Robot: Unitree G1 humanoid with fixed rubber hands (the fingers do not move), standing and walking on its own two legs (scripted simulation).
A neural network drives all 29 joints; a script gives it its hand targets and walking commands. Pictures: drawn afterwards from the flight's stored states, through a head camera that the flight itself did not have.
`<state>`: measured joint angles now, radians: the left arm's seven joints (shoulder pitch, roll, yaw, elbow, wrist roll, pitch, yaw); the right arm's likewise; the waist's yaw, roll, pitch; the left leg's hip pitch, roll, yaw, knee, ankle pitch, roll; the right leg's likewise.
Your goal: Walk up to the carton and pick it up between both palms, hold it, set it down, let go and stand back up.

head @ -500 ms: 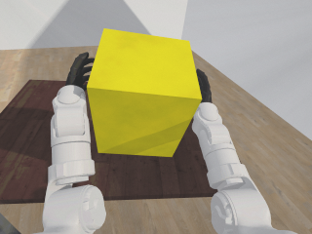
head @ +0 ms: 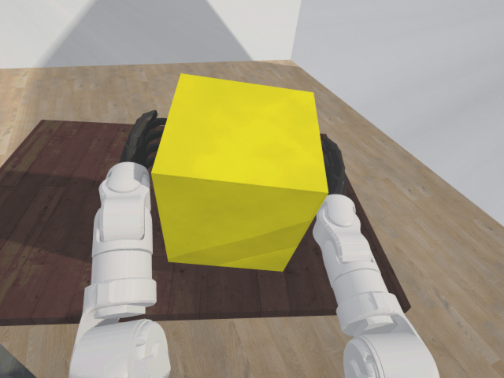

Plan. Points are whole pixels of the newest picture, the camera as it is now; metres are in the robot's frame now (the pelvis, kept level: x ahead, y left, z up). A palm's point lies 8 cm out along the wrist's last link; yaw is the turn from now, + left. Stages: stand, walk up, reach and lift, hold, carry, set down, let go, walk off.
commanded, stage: set down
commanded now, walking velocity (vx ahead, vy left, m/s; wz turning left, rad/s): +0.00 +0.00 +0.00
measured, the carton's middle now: (236, 182) +0.41 -0.02 +0.14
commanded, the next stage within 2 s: none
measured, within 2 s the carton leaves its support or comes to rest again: neither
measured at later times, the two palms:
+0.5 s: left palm (144, 170) +0.43 +0.13 +0.15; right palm (323, 191) +0.38 -0.17 +0.14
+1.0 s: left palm (153, 186) +0.43 +0.12 +0.11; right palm (325, 207) +0.37 -0.18 +0.11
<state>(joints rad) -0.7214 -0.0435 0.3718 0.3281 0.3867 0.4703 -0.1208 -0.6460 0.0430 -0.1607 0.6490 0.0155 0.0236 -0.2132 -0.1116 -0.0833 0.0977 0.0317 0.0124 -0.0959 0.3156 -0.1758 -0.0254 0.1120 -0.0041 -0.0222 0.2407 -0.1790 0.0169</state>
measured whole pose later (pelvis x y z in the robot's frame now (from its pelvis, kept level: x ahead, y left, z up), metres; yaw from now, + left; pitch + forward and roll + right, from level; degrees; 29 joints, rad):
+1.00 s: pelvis +0.02 +0.00 +0.00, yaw +0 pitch -4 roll -1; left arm -0.71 -0.04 0.39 0.57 0.38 0.28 -0.13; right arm -0.57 0.11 -0.29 0.67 -0.13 -0.07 -0.20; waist -0.11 -0.10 0.09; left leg -0.05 0.01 -0.09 0.31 -0.19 -0.02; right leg 0.03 -0.01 -0.02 0.23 -0.19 0.02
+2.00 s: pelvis +0.03 +0.01 +0.00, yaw -1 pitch +2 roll -1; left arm -0.77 0.00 0.41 0.81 0.38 0.11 -0.13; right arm -0.55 0.16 -0.41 0.78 -0.22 -0.22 -0.22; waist -0.12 -0.08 0.02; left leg -0.17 0.01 -0.08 0.31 -0.19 -0.02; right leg -0.09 -0.01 -0.02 0.23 -0.18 0.02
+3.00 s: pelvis +0.02 +0.01 +0.00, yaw -1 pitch +6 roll -1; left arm -0.81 0.00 0.46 1.00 0.40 -0.10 -0.11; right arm -0.55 0.18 -0.55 0.88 -0.33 -0.36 -0.21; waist -0.12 -0.06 -0.01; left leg -0.26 0.01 -0.08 0.31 -0.16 -0.02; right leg -0.18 -0.01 -0.02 0.23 -0.16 0.02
